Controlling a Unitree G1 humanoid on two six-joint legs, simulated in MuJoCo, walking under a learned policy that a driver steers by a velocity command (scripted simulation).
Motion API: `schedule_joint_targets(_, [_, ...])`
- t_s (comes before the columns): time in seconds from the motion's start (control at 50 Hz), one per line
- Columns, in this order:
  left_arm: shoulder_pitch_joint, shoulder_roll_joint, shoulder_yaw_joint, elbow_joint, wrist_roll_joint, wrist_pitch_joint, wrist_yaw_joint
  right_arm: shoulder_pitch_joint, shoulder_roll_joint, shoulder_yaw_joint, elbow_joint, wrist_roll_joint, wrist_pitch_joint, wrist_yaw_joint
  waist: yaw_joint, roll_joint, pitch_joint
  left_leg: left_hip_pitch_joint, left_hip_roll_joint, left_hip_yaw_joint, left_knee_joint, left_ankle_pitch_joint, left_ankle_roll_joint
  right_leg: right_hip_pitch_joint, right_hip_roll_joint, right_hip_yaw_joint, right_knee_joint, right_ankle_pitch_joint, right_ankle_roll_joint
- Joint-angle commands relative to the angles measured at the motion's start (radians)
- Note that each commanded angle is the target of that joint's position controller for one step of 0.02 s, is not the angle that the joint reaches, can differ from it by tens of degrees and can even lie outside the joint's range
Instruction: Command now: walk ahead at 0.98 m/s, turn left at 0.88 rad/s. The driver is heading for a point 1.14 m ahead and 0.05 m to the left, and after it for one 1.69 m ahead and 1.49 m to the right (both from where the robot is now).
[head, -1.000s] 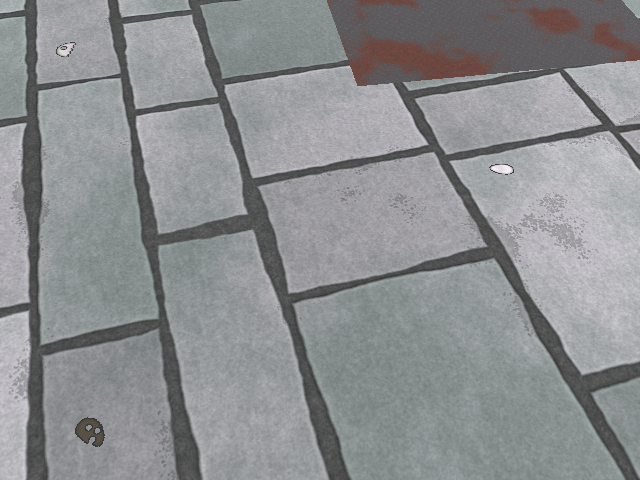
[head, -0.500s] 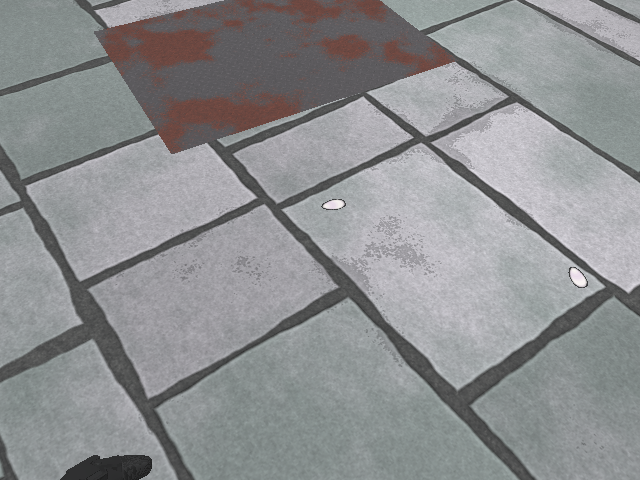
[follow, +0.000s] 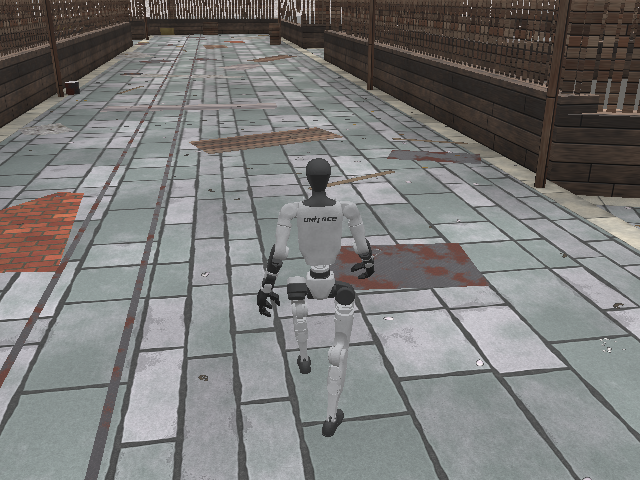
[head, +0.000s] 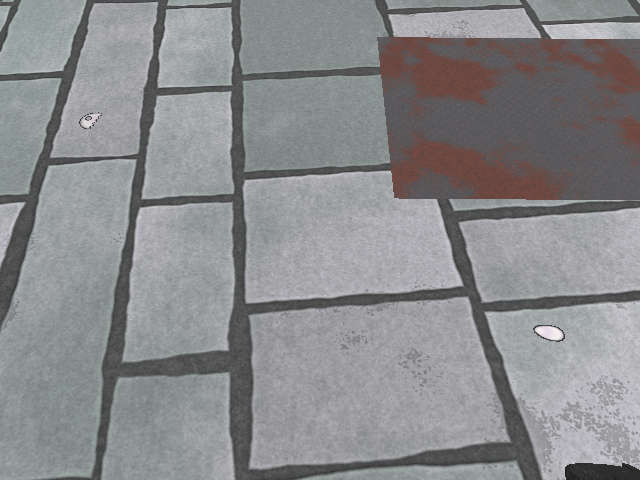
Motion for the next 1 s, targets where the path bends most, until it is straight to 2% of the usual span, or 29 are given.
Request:
schedule_joint_targets(0.02, [-0.118,0.296,0.069,-0.105,-0.015,0.013,0.037,0.118,-0.119,-0.046,-0.062,0.016,0.004,0.008,-0.196,-0.178,-0.008,0.357,-0.109,0.115,-0.016,-0.105,0.049,-0.201,-0.295,0.041,0.268,1.747,0.010])
schedule_joint_targets(0.04, [-0.196,0.312,0.077,-0.136,-0.023,0.016,0.029,0.331,-0.192,-0.082,-0.014,0.012,0.024,-0.004,-0.308,-0.188,-0.098,0.594,-0.111,0.074,-0.003,-0.163,0.090,-0.283,-0.307,0.068,0.497,1.799,-0.014])
schedule_joint_targets(0.06, [-0.289,0.293,0.074,-0.169,-0.040,0.005,0.010,0.583,-0.259,-0.119,0.057,0.000,0.037,-0.028,-0.422,-0.125,-0.175,0.916,-0.078,-0.036,-0.134,-0.116,0.143,-0.466,-0.244,0.095,0.854,1.523,-0.036])
schedule_joint_targets(0.08, [-0.325,0.069,0.012,-0.184,-0.024,-0.030,-0.023,0.585,-0.236,-0.102,0.109,-0.008,0.039,-0.046,-0.350,0.209,-0.044,1.002,-0.036,-0.163,-0.164,-0.088,0.176,-0.800,-0.013,0.139,1.343,0.074,-0.040])
schedule_joint_targets(0.1, [-0.177,-0.028,-0.026,-0.261,-0.042,-0.075,-0.035,0.435,-0.209,-0.069,0.040,-0.050,0.007,-0.036,-0.140,0.351,-0.153,1.114,0.085,-0.658,-0.276,-0.323,0.344,-1.124,0.058,0.357,1.554,-0.162,-0.047])
schedule_joint_targets(0.12, [-0.249,0.068,-0.022,-0.305,-0.053,-0.112,-0.047,0.419,-0.146,-0.060,0.003,-0.059,-0.016,-0.035,-0.177,0.182,-0.218,1.093,0.174,-0.912,-0.511,-0.596,0.369,-1.189,0.032,0.483,1.494,-0.061,-0.092])
schedule_joint_targets(0.14, [-0.303,0.123,-0.007,-0.323,-0.071,-0.123,-0.049,0.393,-0.126,-0.057,-0.001,-0.054,-0.036,-0.031,-0.138,-0.003,-0.123,0.971,0.189,-0.944,-0.620,-0.693,0.319,-1.173,-0.010,0.489,1.350,0.027,-0.117])
schedule_joint_targets(0.16, [-0.276,0.116,-0.004,-0.301,-0.063,-0.113,-0.046,0.306,-0.117,-0.053,-0.014,-0.050,-0.050,-0.027,-0.065,-0.158,-0.042,0.798,0.177,-0.883,-0.639,-0.690,0.280,-1.107,-0.063,0.487,1.233,0.108,-0.106])
schedule_joint_targets(0.22, [-0.204,0.138,0.008,-0.251,-0.030,-0.055,-0.032,0.173,-0.092,-0.039,-0.031,-0.054,-0.065,-0.050,0.014,-0.127,0.037,0.496,0.068,-0.649,-0.650,-0.498,0.237,-0.944,-0.154,0.473,1.031,0.194,-0.022])
schedule_joint_targets(0.3, [-0.437,0.050,-0.029,-0.330,0.005,-0.041,-0.025,0.256,-0.060,-0.023,0.032,-0.036,-0.064,-0.091,-0.110,-0.021,0.092,0.335,-0.045,-0.362,-0.644,-0.215,0.169,-0.848,-0.160,0.361,0.653,0.531,0.039])
schedule_joint_targets(0.34, [-0.528,0.026,-0.038,-0.348,-0.008,-0.050,-0.035,0.308,-0.079,-0.025,0.058,-0.030,-0.064,-0.092,-0.177,0.001,0.075,0.337,-0.039,-0.334,-0.659,-0.231,0.142,-0.747,-0.117,0.316,0.468,0.689,0.039])
schedule_joint_targets(0.4, [-0.611,0.071,-0.016,-0.375,-0.043,-0.060,-0.049,0.373,-0.091,-0.027,0.105,-0.022,-0.063,-0.080,-0.228,0.040,0.069,0.565,0.031,-0.372,-0.624,-0.189,0.129,-0.804,-0.088,0.329,0.303,0.669,0.016])
schedule_joint_targets(0.46, [-0.550,0.127,0.012,-0.362,-0.054,-0.067,-0.066,0.369,-0.118,-0.034,0.137,-0.040,-0.042,-0.089,-0.170,0.096,0.025,0.851,0.112,-0.347,-0.531,0.229,0.087,-0.854,-0.061,0.301,0.248,0.551,-0.050])
schedule_joint_targets(0.5, [-0.307,0.195,0.049,-0.309,-0.077,-0.050,-0.054,0.308,-0.165,-0.043,0.135,-0.085,-0.027,-0.084,-0.015,0.159,-0.143,0.937,0.117,-0.281,-0.269,0.762,0.051,-0.637,-0.001,0.239,0.316,0.430,-0.119])
schedule_joint_targets(0.52, [-0.054,0.218,0.057,-0.249,-0.077,-0.032,-0.046,0.216,-0.168,-0.041,0.110,-0.097,-0.024,-0.086,0.129,0.147,-0.254,0.754,0.096,-0.238,0.019,0.780,0.023,-0.323,-0.048,0.285,0.364,0.423,-0.156])
schedule_joint_targets(0.54, [0.092,0.282,0.066,-0.203,-0.046,-0.026,-0.050,0.310,-0.039,-0.011,0.074,-0.104,-0.037,-0.085,0.075,-0.177,-0.420,0.369,-0.029,-0.199,0.457,0.145,-0.034,0.094,-0.214,0.672,0.387,0.152,-0.275])
schedule_joint_targets(0.56, [0.119,0.259,0.065,-0.166,-0.042,-0.036,-0.075,0.404,0.006,0.019,0.079,-0.052,-0.066,-0.066,0.022,-0.458,-0.489,0.098,-0.143,-0.254,0.633,-0.518,-0.063,0.250,-0.339,1.217,0.098,-0.214,-0.377])
schedule_joint_targets(0.58, [0.045,0.160,0.048,-0.184,-0.030,-0.030,-0.068,0.287,-0.076,0.008,0.056,-0.010,-0.090,-0.061,0.050,-0.293,-0.320,-0.041,-0.069,-0.285,0.647,-0.461,-0.031,0.190,-0.338,1.218,0.035,-0.313,-0.339])
schedule_joint_targets(0.6, [-0.002,0.142,0.043,-0.196,-0.020,-0.025,-0.066,0.140,-0.099,0.013,0.018,-0.013,-0.108,-0.056,0.056,-0.113,-0.188,-0.040,-0.037,-0.266,0.587,-0.404,-0.019,0.025,-0.307,1.074,0.039,-0.147,-0.315])
schedule_joint_targets(0.62, [-0.031,0.150,0.042,-0.192,-0.016,-0.027,-0.075,0.047,-0.079,0.016,-0.007,-0.041,-0.124,-0.059,0.025,0.034,-0.088,0.002,-0.022,-0.252,0.495,-0.387,-0.016,-0.146,-0.254,0.981,0.020,0.021,-0.305])
schedule_joint_targets(0.66, [-0.084,0.120,0.030,-0.190,-0.016,-0.030,-0.077,0.067,-0.059,0.014,-0.011,-0.063,-0.126,-0.060,-0.062,-0.001,-0.047,0.089,0.014,-0.260,0.345,-0.351,-0.041,-0.293,-0.177,0.863,-0.010,0.172,-0.318])
schedule_joint_targets(0.7, [-0.083,0.110,0.026,-0.178,-0.044,-0.027,-0.069,0.073,-0.062,0.013,-0.014,-0.071,-0.116,-0.065,-0.089,-0.035,-0.004,0.099,0.023,-0.240,0.236,-0.357,-0.087,-0.375,-0.154,0.819,-0.035,0.230,-0.334])
schedule_joint_targets(0.8, [-0.033,0.151,0.040,-0.146,-0.057,-0.017,-0.032,-0.189,-0.016,0.036,-0.112,-0.079,-0.128,-0.055,-0.013,-0.067,0.094,0.304,-0.043,-0.163,-0.198,0.023,-0.154,-0.677,-0.075,0.691,-0.082,0.325,-0.271])
schedule_joint_targets(0.84, [0.010,0.157,0.045,-0.122,-0.070,-0.013,-0.031,-0.221,-0.034,0.023,-0.129,-0.067,-0.132,-0.054,0.005,-0.081,0.069,0.437,-0.071,-0.179,-0.281,0.142,-0.154,-0.695,-0.082,0.717,-0.075,0.301,-0.238])
schedule_joint_targets(0.9, [0.043,0.135,0.044,-0.090,-0.082,0.000,-0.023,-0.257,-0.084,-0.003,-0.153,-0.036,-0.132,-0.064,0.002,-0.109,0.050,0.450,-0.072,-0.219,-0.381,0.066,-0.147,-0.512,-0.103,0.765,0.025,0.380,-0.200])
schedule_joint_targets(0.94, [0.026,0.157,0.054,-0.087,-0.068,0.017,-0.023,-0.133,-0.145,-0.039,-0.140,-0.028,-0.140,-0.074,-0.083,-0.133,-0.049,0.588,-0.087,-0.192,-0.389,-0.055,-0.112,-0.420,-0.091,0.755,0.238,0.725,-0.164])
schedule_joint_targets(0.96, [-0.026,0.173,0.054,-0.113,-0.044,0.026,-0.028,0.064,-0.169,-0.055,-0.113,-0.022,-0.134,-0.084,-0.194,-0.149,-0.199,0.819,-0.020,-0.221,-0.329,-0.110,-0.074,-0.473,-0.072,0.725,0.465,0.792,-0.133])
schedule_joint_targets(0.98, [-0.050,0.098,0.028,-0.154,-0.003,0.027,-0.030,0.331,-0.224,-0.069,-0.078,-0.025,-0.115,-0.101,-0.285,-0.050,-0.405,1.157,0.154,-0.381,-0.237,-0.317,-0.029,-0.657,-0.021,0.656,0.803,0.582,-0.118])
schedule_joint_targets(1.0, [0.137,-0.024,-0.019,-0.182,-0.075,0.016,-0.037,0.356,-0.272,-0.070,-0.028,-0.045,-0.107,-0.075,-0.154,0.452,-0.585,1.441,0.420,-0.983,-0.430,-0.719,0.145,-1.001,0.061,0.565,1.138,-0.094,-0.079])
